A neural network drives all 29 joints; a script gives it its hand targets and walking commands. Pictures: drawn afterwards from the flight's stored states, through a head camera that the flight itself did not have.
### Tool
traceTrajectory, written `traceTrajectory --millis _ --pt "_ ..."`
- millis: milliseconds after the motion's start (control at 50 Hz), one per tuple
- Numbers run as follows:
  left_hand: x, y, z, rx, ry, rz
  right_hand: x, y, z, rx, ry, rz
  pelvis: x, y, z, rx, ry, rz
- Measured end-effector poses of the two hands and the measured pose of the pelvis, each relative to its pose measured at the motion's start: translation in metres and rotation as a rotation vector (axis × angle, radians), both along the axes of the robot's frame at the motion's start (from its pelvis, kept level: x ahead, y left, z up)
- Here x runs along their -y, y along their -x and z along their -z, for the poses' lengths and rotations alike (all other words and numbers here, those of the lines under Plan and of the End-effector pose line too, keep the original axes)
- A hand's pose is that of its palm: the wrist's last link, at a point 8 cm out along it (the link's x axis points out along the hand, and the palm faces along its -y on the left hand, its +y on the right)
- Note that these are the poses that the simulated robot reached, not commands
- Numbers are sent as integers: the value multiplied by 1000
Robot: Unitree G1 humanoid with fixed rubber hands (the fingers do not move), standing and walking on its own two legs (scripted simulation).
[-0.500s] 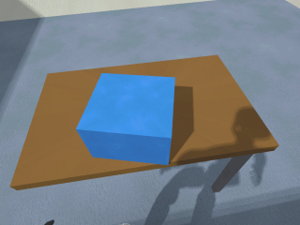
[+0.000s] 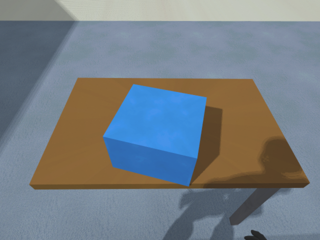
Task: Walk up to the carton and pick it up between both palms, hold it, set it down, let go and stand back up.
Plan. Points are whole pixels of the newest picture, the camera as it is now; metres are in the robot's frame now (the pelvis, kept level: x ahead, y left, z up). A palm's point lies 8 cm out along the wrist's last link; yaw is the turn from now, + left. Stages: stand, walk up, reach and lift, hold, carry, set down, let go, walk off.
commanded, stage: walk up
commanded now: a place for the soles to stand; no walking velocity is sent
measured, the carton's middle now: (159, 132) +0.47 +0.01 -0.04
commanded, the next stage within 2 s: stand in 1.26 s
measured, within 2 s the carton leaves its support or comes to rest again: neither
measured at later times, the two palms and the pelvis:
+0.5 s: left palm out of the picture +0.07 +0.32 -0.12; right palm out of the picture +0.07 -0.26 -0.11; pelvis +0.02 +0.02 +0.00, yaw +2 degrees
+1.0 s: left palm out of the picture +0.14 +0.29 -0.10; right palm out of the picture +0.12 -0.28 -0.10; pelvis +0.04 +0.00 +0.01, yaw +2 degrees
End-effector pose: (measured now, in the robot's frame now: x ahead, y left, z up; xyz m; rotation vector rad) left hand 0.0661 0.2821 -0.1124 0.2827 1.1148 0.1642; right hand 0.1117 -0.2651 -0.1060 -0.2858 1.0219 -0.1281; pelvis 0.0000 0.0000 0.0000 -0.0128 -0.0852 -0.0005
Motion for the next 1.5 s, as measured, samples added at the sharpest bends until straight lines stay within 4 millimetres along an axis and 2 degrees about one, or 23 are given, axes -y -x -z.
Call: traceTrajectory --millis 100,240,320,440,580,720,840,920,1040,1340,1500 --pt "-12 -3 -8 16 -20 -21 0 1 0 -24 6 -2 -4 0 -4 -1 1 -9" --pt "-21 -6 -12 25 -31 -30 6 13 0 -65 30 20 -9 0 -6 -5 3 -20" --pt "-27 -3 -5 20 -26 -41 9 23 1 -91 55 31 -14 -5 -3 -4 14 -35" --pt "-38 2 10 -30 -8 -66 2 33 1 -127 82 37 -25 -15 2 -11 -5 -35" --pt "-33 -18 5 -44 -35 -30 4 41 2 -150 76 58 -16 -21 0 -9 -11 -19" --pt "-14 -47 -5 25 -43 -11 17 23 17 -152 34 83 -5 -29 4 5 3 -31" --pt "-4 -69 -14 70 -14 -11 17 5 10 -130 27 51 -4 -34 -4 0 -14 -39" --pt "-4 -75 -16 79 -8 -19 18 -5 3 -121 34 44 -3 -36 -8 -5 -13 -39" --pt "-7 -67 -15 49 -11 -47 20 -15 -2 -111 41 43 -1 -37 -12 -8 -10 -41" --pt "-8 -14 -6 -82 -7 -121 15 -9 1 -162 34 39 0 -37 -15 -20 -8 -50" --pt "-6 -9 -5 -107 -2 -143 13 -8 5 -166 33 28 1 -35 -14 -33 -10 -56"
